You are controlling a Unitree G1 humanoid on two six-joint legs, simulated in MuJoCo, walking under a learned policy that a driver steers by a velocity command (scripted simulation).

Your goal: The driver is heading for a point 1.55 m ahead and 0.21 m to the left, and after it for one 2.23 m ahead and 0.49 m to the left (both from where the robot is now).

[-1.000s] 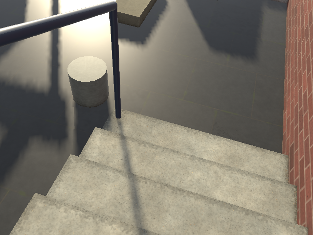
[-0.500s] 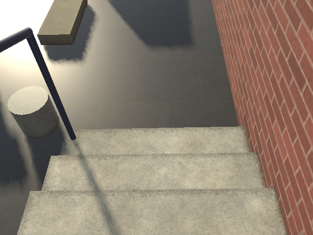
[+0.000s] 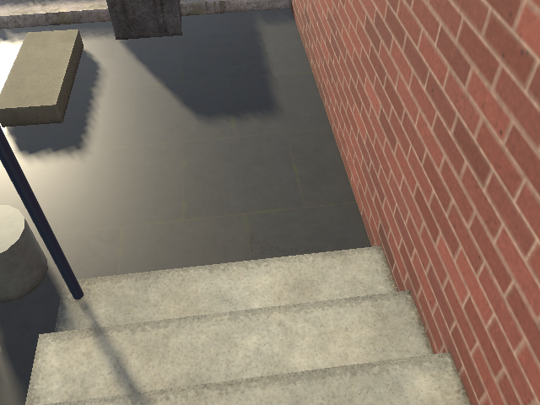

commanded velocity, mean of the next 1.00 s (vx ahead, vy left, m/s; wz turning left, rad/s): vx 0.48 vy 0.00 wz -0.02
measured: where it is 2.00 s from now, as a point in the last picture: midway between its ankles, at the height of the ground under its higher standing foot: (264, 313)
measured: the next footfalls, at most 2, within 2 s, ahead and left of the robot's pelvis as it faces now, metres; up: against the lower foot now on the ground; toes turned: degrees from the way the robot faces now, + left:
right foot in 0.32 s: +0.31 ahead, -0.13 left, -0.13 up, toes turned -4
left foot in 0.84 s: +0.63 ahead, +0.11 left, -0.26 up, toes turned +4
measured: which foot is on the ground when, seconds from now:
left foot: down 0.00-0.32, up 0.34-0.82, down 0.84-1.00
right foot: up 0.00-0.30, down 0.32-0.86, up 0.88-1.00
